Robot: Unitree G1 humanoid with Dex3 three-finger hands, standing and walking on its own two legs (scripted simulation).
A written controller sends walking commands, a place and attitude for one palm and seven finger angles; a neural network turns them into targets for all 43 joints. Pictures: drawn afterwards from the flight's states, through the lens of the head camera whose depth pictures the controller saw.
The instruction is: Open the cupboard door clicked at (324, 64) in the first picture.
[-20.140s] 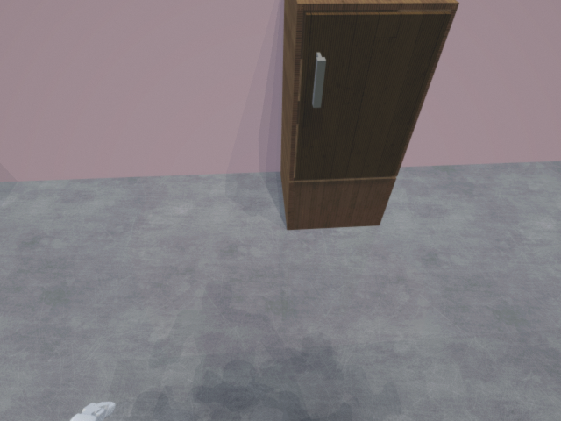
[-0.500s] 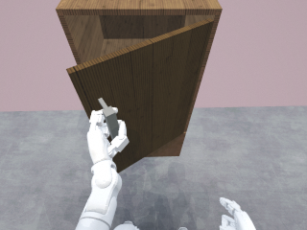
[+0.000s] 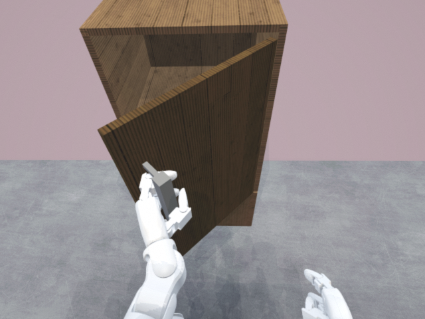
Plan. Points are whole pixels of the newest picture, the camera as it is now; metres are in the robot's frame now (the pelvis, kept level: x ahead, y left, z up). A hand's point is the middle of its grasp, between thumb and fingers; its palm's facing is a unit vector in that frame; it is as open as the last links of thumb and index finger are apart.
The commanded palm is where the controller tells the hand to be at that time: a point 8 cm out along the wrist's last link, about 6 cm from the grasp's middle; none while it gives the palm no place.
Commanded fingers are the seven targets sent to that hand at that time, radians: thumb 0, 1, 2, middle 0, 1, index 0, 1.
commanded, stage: open thumb and fingers to let go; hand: left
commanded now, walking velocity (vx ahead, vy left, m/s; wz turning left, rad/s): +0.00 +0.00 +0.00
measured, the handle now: (161, 193) +0.34 +0.11 +0.05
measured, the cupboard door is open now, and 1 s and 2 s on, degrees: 45 45 45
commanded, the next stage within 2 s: slide the hand sideways off the handle in 0.66 s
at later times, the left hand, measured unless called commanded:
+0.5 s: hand (179, 211) +0.31 +0.07 +0.05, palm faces +0.38 -0.93 -0.03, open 14.1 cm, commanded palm +0.27 +0.13 +0.05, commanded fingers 0.00 -0.50 0.30 -0.20 -0.60 -0.20 -0.60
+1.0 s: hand (169, 229) +0.27 +0.09 +0.05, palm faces -0.17 -0.99 +0.02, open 16.2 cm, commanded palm +0.26 +0.13 +0.05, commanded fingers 0.00 -0.50 0.30 -0.15 -0.30 -0.15 -0.30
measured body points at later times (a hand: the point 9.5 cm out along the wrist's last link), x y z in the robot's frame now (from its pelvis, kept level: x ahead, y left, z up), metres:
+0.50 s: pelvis +0.00 +0.00 +0.00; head +0.04 -0.03 +0.45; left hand +0.28 +0.12 +0.05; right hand +0.16 -0.23 -0.11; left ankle +0.03 +0.15 -0.68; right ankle -0.01 -0.04 -0.68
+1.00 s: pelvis -0.01 +0.05 -0.01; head +0.03 +0.04 +0.44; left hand +0.27 +0.14 +0.06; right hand +0.15 -0.18 -0.10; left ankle +0.03 +0.16 -0.68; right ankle -0.01 -0.04 -0.68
